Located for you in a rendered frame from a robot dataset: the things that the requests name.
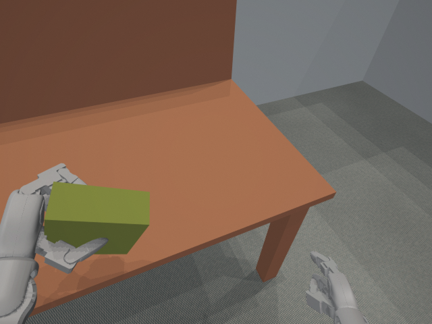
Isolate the robot right hand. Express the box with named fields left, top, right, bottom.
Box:
left=306, top=251, right=358, bottom=319

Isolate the table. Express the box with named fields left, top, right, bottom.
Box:
left=0, top=0, right=336, bottom=317

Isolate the robot left hand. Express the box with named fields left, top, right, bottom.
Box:
left=0, top=163, right=109, bottom=274

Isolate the right robot forearm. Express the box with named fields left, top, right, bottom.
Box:
left=333, top=307, right=369, bottom=324

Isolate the sponge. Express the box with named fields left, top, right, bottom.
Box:
left=44, top=182, right=150, bottom=254

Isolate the left robot forearm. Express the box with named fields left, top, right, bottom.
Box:
left=0, top=257, right=39, bottom=324

